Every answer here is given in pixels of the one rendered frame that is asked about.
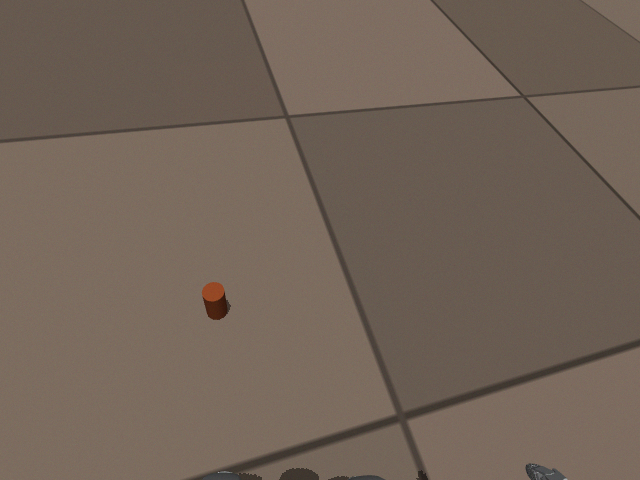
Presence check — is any can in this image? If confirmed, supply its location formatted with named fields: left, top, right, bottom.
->
left=202, top=282, right=228, bottom=320

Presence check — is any right robot hand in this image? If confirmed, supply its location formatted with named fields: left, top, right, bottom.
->
left=526, top=463, right=567, bottom=480

